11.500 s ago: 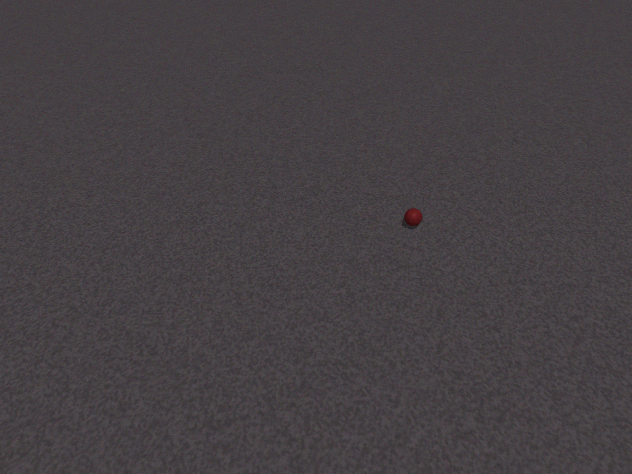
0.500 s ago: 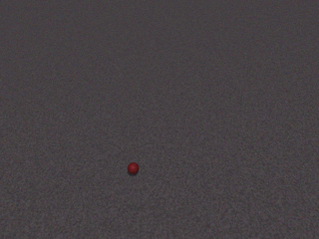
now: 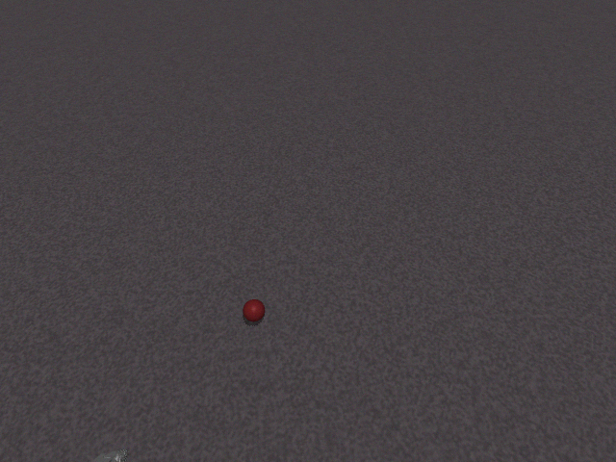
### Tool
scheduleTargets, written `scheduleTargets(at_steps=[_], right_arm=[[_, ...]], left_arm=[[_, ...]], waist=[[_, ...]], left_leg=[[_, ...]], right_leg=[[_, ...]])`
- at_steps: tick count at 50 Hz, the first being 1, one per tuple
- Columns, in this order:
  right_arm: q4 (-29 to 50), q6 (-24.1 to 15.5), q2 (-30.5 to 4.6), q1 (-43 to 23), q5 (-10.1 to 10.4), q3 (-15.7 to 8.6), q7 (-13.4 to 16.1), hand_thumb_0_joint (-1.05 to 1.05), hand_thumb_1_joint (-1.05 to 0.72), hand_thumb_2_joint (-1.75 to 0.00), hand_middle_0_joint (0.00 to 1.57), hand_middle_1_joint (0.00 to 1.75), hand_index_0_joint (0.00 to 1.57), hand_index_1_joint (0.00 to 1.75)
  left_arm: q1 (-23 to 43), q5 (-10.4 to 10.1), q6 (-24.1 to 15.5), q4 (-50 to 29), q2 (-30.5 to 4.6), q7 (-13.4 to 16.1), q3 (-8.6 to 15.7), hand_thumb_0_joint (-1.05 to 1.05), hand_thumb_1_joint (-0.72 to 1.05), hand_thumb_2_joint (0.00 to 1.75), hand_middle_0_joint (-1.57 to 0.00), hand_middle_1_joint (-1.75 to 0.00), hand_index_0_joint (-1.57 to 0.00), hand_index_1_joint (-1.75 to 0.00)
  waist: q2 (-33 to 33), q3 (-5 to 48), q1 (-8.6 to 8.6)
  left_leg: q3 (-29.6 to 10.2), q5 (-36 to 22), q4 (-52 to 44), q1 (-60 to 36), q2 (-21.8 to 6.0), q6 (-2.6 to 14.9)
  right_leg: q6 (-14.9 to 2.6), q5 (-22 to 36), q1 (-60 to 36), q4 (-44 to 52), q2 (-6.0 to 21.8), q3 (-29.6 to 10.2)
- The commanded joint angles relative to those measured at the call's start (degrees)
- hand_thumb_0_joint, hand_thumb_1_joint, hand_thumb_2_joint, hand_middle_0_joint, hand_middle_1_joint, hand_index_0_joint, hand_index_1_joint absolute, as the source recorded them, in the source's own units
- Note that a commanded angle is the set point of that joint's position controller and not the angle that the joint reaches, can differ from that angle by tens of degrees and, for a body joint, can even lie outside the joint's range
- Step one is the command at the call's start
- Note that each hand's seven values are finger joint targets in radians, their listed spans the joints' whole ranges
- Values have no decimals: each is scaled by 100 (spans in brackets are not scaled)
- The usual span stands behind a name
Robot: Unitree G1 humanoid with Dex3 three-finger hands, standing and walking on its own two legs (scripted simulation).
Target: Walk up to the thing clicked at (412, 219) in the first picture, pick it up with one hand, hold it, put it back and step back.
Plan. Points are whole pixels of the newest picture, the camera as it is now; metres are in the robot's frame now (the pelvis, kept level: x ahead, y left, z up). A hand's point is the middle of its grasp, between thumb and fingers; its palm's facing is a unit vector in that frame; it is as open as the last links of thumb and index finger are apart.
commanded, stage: walk up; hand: left
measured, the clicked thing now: (253, 310) +0.72 +0.22 -0.72
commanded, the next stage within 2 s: stand in 0.64 s
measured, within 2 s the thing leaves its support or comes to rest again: neither
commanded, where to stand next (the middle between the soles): +0.38 +0.00 m, yaw +0 degrees
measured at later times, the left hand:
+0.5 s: hand out of the picture +0.13 +0.27 -0.14, palm faces +0.06 -0.95 -0.31, open 7.4 cm
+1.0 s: hand out of the picture +0.07 +0.26 -0.14, palm faces +0.02 -0.94 -0.34, open 7.4 cm
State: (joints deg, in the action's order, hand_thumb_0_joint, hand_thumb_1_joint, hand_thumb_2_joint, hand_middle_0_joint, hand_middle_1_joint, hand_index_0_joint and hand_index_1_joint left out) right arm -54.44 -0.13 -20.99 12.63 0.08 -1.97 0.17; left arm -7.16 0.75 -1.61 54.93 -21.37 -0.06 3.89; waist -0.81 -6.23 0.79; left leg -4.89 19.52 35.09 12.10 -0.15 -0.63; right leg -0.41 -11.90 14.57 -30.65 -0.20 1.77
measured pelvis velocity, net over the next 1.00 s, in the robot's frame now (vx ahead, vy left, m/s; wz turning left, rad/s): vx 0.01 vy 0.00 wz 0.03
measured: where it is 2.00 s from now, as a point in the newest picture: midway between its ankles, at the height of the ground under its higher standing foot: outside the picture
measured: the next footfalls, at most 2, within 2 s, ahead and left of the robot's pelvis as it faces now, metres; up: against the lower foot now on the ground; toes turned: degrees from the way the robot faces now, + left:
left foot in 1.94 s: +0.17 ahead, +0.18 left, +0.00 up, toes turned +5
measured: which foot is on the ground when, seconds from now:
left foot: down 0.00-1.00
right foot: down 0.00-1.00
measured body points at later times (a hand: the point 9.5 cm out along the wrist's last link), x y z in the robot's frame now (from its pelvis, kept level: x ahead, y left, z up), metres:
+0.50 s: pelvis +0.02 +0.02 +0.01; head +0.04 +0.03 +0.46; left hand +0.12 +0.32 -0.12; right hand +0.13 -0.28 -0.11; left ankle +0.00 +0.13 -0.73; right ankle +0.04 -0.12 -0.73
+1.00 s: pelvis +0.01 +0.00 +0.02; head +0.02 +0.00 +0.47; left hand +0.06 +0.31 -0.11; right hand +0.11 -0.29 -0.11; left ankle +0.00 +0.13 -0.73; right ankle +0.04 -0.12 -0.73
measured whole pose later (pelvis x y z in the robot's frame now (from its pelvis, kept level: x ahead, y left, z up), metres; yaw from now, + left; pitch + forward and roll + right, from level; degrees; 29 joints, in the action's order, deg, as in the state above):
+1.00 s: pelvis +0.01 +0.00 +0.02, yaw +2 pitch -3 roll +0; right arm -64.4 -0.5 -19.3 5.2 -0.3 -0.3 -0.8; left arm -6.9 0.4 -1.3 65.7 -20.0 -0.7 0.1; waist 0.1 -3.8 -0.9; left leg -2.6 10.9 17.3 3.5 0.4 -0.7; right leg 0.7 -7.8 7.9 -18.7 2.0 2.6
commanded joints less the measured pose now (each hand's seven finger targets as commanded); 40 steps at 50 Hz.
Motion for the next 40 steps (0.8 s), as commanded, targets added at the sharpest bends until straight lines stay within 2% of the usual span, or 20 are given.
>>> scheduleTargets(at_steps=[1, 2, 3, 5, 6, 7, 8, 9, 10, 11, 13, 15, 20, 21, 26, 27, 31, 32, 37, 40], right_arm=[[188, 4, -1005, 329, -41, -290, 110, 0, -90, -90, 20, 30, 20, 30], [59, -18, -1080, 374, -61, -296, 86, 0, -90, -90, 20, 30, 20, 30], [36, -46, -1050, 252, -63, -272, 56, 0, -90, -90, 20, 30, 20, 30], [-50, -117, -927, 198, -93, -223, 43, 0, -90, -90, 20, 30, 20, 30], [-106, -147, -904, 267, -111, -220, 39, 0, -90, -90, 20, 30, 20, 30], [-185, -185, -913, 377, -127, -213, 54, 0, -90, -90, 20, 30, 20, 30], [-203, -221, -1036, 286, -159, -242, 77, 0, -90, -90, 20, 30, 20, 30], [-173, -265, -1147, 128, -178, -252, 100, 0, -90, -90, 20, 30, 20, 30], [-101, -278, -1261, -363, -134, -245, 78, 0, -90, -90, 20, 30, 20, 30], [-107, -274, -1217, -584, -121, -222, 61, 0, -90, -90, 20, 30, 20, 30], [-197, -268, -1097, -560, -101, -163, 73, 0, -90, -90, 20, 30, 20, 30], [-249, -264, -1073, -527, -95, -148, 89, 0, -90, -90, 20, 30, 20, 30], [-359, -226, -1066, -652, -70, -158, 102, 0, -90, -90, 20, 30, 20, 30], [-356, -220, -1029, -752, -52, -148, 98, 0, -90, -90, 20, 30, 20, 30], [-437, -182, -1009, -922, -84, -151, 97, 0, -90, -90, 20, 30, 20, 30], [-433, -176, -1013, -1012, -91, -159, 93, 0, -90, -90, 20, 30, 20, 30], [-461, -176, -1006, -1113, -106, -149, 68, 0, -90, -90, 20, 30, 20, 30], [-456, -200, -1112, -1065, -78, -153, 64, 0, -90, -90, 20, 30, 20, 30], [-527, -225, -1078, -1087, -59, -134, 25, 0, -90, -90, 20, 30, 20, 30], [-550, -223, -1069, -1086, -53, -122, 7, 0, -90, -90, 20, 30, 20, 30]], left_arm=[[606, 121, -96, -494, -1627, 83, 342, 0, 90, 90, -20, -30, -20, -30], [739, 120, -75, -541, -1484, 63, 301, 0, 90, 90, -20, -30, -20, -30], [679, 89, -76, -518, -1367, 56, 267, 0, 90, 90, -20, -30, -20, -30], [626, 65, -95, -353, -1273, 56, 246, 0, 90, 90, -20, -30, -20, -30], [710, 52, -79, -325, -1279, 37, 235, 0, 90, 90, -20, -30, -20, -30], [775, 24, -63, -329, -1237, 21, 215, 0, 90, 90, -20, -30, -20, -30], [736, -15, -43, -330, -1095, 10, 165, 0, 90, 90, -20, -30, -20, -30], [638, -82, -31, -311, -948, 8, 150, 0, 90, 90, -20, -30, -20, -30], [514, -125, -22, -180, -920, 15, 151, 0, 90, 90, -20, -30, -20, -30], [522, -105, -44, -93, -978, 23, 151, 0, 90, 90, -20, -30, -20, -30], [593, -76, -66, -29, -1020, 32, 145, 0, 90, 90, -20, -30, -20, -30], [504, -93, -79, 35, -1044, 43, 128, 0, 90, 90, -20, -30, -20, -30], [622, -88, -56, 136, -994, 60, 85, 0, 90, 90, -20, -30, -20, -30], [558, -102, -47, 197, -988, 59, 74, 0, 90, 90, -20, -30, -20, -30], [669, -71, -11, 290, -981, 51, 56, 0, 90, 90, -20, -30, -20, -30], [627, -69, -3, 326, -969, 48, 49, 0, 90, 90, -20, -30, -20, -30], [612, -49, -11, 396, -977, 33, 39, 0, 90, 90, -20, -30, -20, -30], [517, -32, -10, 499, -903, 27, -52, 0, 90, 90, -20, -30, -20, -30], [498, -34, -48, 563, -978, 23, -102, 0, 90, 90, -20, -30, -20, -30], [443, -20, -78, 602, -1012, 24, -125, 0, 90, 90, -20, -30, -20, -30]], waist=[[784, 542, 26], [784, 321, 70], [783, 228, 6], [966, 393, -29], [1026, 481, 22], [956, 605, 82], [678, 790, 54], [381, 969, -51], [140, 834, -283], [102, 758, -288], [56, 911, -179], [-113, 1064, -168], [-198, 1213, -114], [-214, 1196, -162], [-131, 982, -129], [-170, 891, -160], [-111, 745, -171], [-176, 832, -140], [-88, 761, -135], [-12, 753, -128]], left_leg=[[-22, 1279, 1062, 422, -45, 90], [12, 1148, 743, 285, -94, 104], [-24, 948, 488, 254, -11, 139], [97, 257, -109, 221, -5, 149], [134, -206, -565, -59, -53, 127], [42, -779, -1082, -275, -136, 121], [-310, -1484, -1273, -490, -371, 189], [-702, -2067, -1462, -408, -752, 313], [-727, -1932, -1323, 14, -777, 377], [-585, -1806, -1248, 186, -698, 343], [-289, -2153, -1240, 56, -581, 265], [-218, -2547, -1176, -127, -561, 240], [-157, -3089, -1204, -346, -609, 223], [-172, -3004, -1239, -407, -616, 220], [-210, -2501, -1503, -267, -634, 208], [-252, -2227, -1600, -214, -642, 218], [-299, -1717, -1790, -128, -633, 216], [-330, -1900, -1952, -355, -706, 189], [-273, -2014, -2019, -481, -679, 148], [-251, -1869, -2049, -544, -684, 152]], right_leg=[[-1295, -1764, 196, 1620, 2197, -2592], [-1251, -1622, 454, 1563, 2024, -2339], [-1069, -1164, 441, 1471, 1759, -1949], [-751, -374, 80, 1226, 1470, -1423], [-629, -120, 118, 1076, 1360, -1255], [-477, 422, -20, 785, 1227, -1081], [-323, 913, -39, 467, 1011, -843], [-163, 1005, -310, 170, 708, -561], [-73, 442, -572, 401, 507, -378], [-67, 421, -793, 595, 588, -429], [-162, 1075, -1080, 591, 728, -520], [-188, 1483, -1136, 542, 756, -475], [-163, 1683, -1251, 615, 735, -342], [-140, 1658, -1239, 634, 735, -344], [-110, 1321, -1202, 781, 726, -343], [-85, 1159, -1162, 821, 709, -328], [-42, 872, -1142, 967, 701, -376], [-77, 991, -1143, 1025, 745, -411], [-74, 1064, -1153, 1200, 793, -461], [-56, 994, -1110, 1295, 805, -477]])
